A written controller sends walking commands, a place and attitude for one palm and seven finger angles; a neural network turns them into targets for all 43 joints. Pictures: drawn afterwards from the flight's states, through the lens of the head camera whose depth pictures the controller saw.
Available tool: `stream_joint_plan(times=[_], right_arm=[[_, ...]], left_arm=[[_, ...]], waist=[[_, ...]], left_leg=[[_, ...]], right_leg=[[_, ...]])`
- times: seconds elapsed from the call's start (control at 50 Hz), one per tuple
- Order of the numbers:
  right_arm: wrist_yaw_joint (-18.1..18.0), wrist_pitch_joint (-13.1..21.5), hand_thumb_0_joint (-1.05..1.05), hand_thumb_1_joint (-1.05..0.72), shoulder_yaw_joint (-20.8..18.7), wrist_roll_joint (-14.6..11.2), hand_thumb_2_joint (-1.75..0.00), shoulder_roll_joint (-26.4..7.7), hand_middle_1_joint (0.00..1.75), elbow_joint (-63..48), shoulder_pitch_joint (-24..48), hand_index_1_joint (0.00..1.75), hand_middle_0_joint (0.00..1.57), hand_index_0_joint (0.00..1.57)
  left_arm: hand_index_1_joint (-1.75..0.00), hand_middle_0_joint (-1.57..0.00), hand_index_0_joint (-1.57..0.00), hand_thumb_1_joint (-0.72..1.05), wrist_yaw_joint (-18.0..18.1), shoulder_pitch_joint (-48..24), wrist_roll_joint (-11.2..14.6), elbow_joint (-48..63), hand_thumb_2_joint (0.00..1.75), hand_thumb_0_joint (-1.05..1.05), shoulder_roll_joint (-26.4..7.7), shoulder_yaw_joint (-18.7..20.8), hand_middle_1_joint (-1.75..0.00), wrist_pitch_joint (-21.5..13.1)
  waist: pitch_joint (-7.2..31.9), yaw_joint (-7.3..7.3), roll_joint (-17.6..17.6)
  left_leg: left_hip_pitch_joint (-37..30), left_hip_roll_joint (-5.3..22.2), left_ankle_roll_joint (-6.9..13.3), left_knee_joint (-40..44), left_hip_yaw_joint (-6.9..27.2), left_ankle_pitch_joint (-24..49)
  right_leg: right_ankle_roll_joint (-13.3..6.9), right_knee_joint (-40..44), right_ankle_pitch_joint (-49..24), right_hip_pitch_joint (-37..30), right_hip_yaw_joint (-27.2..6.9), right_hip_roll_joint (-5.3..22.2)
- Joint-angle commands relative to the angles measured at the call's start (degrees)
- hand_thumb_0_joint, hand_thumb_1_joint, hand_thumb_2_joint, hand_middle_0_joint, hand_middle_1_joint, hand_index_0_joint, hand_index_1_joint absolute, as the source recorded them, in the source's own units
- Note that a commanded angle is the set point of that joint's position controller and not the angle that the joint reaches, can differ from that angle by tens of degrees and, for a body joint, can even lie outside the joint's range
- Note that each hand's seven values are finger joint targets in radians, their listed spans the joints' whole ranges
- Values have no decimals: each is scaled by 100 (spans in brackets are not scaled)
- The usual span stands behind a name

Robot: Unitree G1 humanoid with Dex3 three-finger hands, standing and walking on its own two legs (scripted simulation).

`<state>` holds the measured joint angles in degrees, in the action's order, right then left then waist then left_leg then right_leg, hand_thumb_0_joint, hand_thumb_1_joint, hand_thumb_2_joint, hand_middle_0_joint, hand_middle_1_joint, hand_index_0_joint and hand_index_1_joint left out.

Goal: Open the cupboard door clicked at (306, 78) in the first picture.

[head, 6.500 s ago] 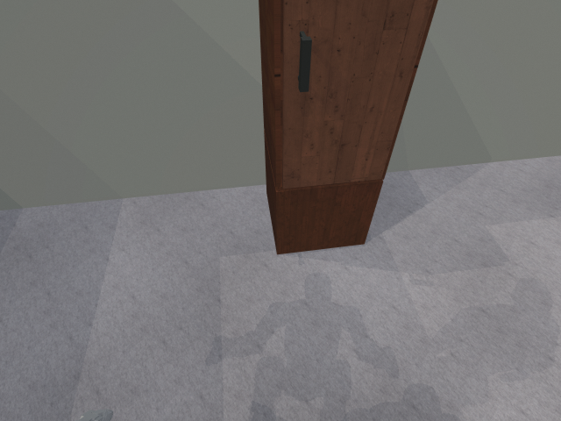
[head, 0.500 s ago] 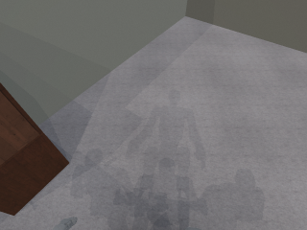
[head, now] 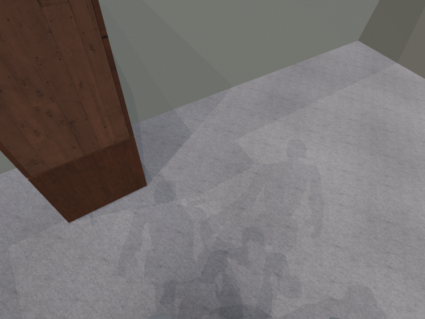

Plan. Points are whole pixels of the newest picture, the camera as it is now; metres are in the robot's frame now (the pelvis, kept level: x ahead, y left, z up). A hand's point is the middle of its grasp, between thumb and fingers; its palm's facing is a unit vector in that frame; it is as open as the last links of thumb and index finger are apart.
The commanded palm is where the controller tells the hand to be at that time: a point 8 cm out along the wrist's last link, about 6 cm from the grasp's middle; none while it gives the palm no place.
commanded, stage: turn to face it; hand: left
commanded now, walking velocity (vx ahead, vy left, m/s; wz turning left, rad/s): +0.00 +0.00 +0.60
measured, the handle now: out of the picture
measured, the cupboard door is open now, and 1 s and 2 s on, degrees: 0 0 0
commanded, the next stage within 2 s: take the last steps up to it in 0.98 s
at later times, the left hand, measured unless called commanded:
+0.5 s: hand out of the picture +0.06 +0.20 -0.12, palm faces +0.28 -0.91 -0.29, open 7.3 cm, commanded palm none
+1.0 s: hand out of the picture -0.14 +0.21 -0.16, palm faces +0.55 -0.80 -0.25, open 7.4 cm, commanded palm none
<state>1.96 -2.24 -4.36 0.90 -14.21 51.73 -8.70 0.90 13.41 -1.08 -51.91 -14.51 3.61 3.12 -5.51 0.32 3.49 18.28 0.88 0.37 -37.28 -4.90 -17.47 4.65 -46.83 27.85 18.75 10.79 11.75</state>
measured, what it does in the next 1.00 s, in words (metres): steps on the spot, turning left: right foot, then left foot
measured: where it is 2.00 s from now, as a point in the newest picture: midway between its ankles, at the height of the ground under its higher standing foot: outside the picture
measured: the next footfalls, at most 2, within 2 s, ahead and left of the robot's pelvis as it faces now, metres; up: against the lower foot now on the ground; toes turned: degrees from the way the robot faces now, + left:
right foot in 0.44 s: +0.07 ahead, -0.13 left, +0.00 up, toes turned +14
left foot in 0.86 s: -0.06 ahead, +0.12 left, +0.00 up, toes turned +33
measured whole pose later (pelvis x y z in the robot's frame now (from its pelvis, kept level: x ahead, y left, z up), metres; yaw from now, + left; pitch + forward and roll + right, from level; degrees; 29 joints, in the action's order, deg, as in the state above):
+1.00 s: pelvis -0.04 +0.01 +0.02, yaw +31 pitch -1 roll -1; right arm -0.1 -1.0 -2.0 1.1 -11.6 53.0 -7.6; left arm 1.3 14.8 -0.8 -56.9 -15.4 3.6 4.3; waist -4.7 1.4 2.1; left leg 13.7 0.6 1.8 -31.1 -2.2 -16.5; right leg 4.3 -60.0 27.7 24.0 3.8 6.5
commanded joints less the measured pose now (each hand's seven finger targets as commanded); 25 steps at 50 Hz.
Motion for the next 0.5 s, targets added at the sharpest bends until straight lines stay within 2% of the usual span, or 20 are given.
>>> stream_joint_plan(times=[0.0,0.02,0.04,0.08,0.12,0.16,0.24,0.32,0.36,0.38,0.4,0.42,0.44,0.46,0.48], right_arm=[[-247,139,0,-90,-294,44,-90,-1348,30,-201,-830,30,20,20],[-254,152,0,-90,-214,56,-90,-1151,30,-304,-436,30,20,20],[-258,176,0,-90,-162,53,-90,-1042,30,-370,-219,30,20,20],[-261,197,0,-90,-136,35,-90,-1001,30,-390,-199,30,20,20],[-258,190,0,-90,-159,37,-90,-1016,30,-374,-274,30,20,20],[-251,164,0,-90,-175,43,-90,-1033,30,-325,-411,30,20,20],[-243,126,0,-90,-233,59,-90,-1061,30,-297,-502,30,20,20],[-223,73,0,-90,-266,72,-90,-1047,30,-336,-386,30,20,20],[-206,46,0,-90,-284,54,-90,-1030,30,-401,-194,30,20,20],[-194,44,0,-90,-282,15,-90,-967,30,-456,-87,30,20,20],[-167,42,0,-90,-252,-25,-90,-676,30,-496,-173,30,20,20],[-149,55,0,-90,-183,-43,-90,-300,30,-628,-307,30,20,20],[-152,12,0,-90,-276,52,-90,-648,30,-623,-298,30,20,20],[-119,-78,0,-90,-300,65,-90,-635,30,-539,-201,30,20,20],[-84,-113,0,-90,-301,63,-90,-649,30,-471,-270,30,20,20]], left_arm=[[-30,-20,-20,90,25,-729,30,746,90,0,-474,170,-30,-124],[-30,-20,-20,90,-17,-614,22,641,90,0,-488,191,-30,-131],[-30,-20,-20,90,-42,-416,10,535,90,0,-482,193,-30,-136],[-30,-20,-20,90,-55,-311,11,453,90,0,-499,193,-30,-135],[-30,-20,-20,90,-32,-295,20,463,90,0,-472,175,-30,-122],[-30,-20,-20,90,-16,-485,28,542,90,0,-457,169,-30,-125],[-30,-20,-20,90,16,-644,48,685,90,0,-405,136,-30,-149],[-30,-20,-20,90,50,-507,86,724,90,0,-371,109,-30,-189],[-30,-20,-20,90,71,-114,103,646,90,0,-425,134,-30,-213],[-30,-20,-20,90,88,108,93,597,90,0,-521,151,-30,-250],[-30,-20,-20,90,122,290,45,583,90,0,-800,220,-30,-306],[-30,-20,-20,90,148,266,-50,647,90,0,-1312,307,-30,-343],[-30,-20,-20,90,143,67,-3,757,90,0,-1320,258,-30,-299],[-30,-20,-20,90,145,-261,12,820,90,0,-1149,248,-30,-296],[-30,-20,-20,90,145,-553,15,868,90,0,-960,208,-30,-281]], waist=[[893,-530,-1729],[676,-319,-1458],[686,-186,-1288],[770,-151,-1175],[875,-179,-996],[777,-258,-1016],[880,-300,-1119],[935,-216,-1326],[947,-10,-1239],[998,116,-1118],[1085,200,-327],[979,196,1363],[890,141,962],[569,21,948],[343,-130,757]], left_leg=[[-1193,1886,1089,1695,2517,2434],[-919,1562,930,1745,2151,2224],[-884,1350,824,1740,1922,2273],[-852,1182,788,1777,1792,2370],[-1081,1211,883,1789,1956,2321],[-1034,1189,910,1814,2175,2192],[-1170,1159,997,1669,2570,2354],[-706,963,925,1490,2842,2614],[-259,777,770,1354,2882,2221],[89,611,605,1110,2810,1942],[875,209,269,438,2455,920],[1928,-694,-262,-979,1118,-1112],[1708,-455,-245,-2132,1134,-1468],[1546,-316,-236,-2782,1184,-1222],[1548,-183,-246,-3134,1096,-933]], right_leg=[[16,-2174,406,1722,-992,-352],[21,-2143,-67,1590,-1024,-357],[36,-2056,-333,1462,-998,-400],[53,-1779,-486,1215,-994,-485],[89,-1461,-491,1197,-1014,-566],[93,-1188,-434,1143,-1040,-645],[70,-547,-248,992,-1099,-802],[-25,422,-282,173,-1060,-1038],[-81,1218,-809,-517,-991,-1128],[-116,1991,-1272,-1071,-1025,-1046],[-301,2842,-1227,-1903,-1662,-352],[-967,3317,-1327,-2208,-3314,1310],[-1349,3336,-1160,-1274,-3203,1699],[-1282,3471,-673,-590,-3011,1363],[-1191,3435,-702,-332,-2611,1131]])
